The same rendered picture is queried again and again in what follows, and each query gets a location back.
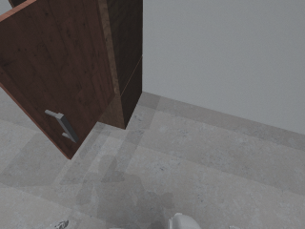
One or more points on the right robot thigh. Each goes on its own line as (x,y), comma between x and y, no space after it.
(182,222)

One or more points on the handle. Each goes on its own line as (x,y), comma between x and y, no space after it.
(70,133)

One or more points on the left robot hand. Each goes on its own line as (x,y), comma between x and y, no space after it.
(61,224)

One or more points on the cupboard door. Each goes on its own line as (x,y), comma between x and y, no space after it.
(53,56)

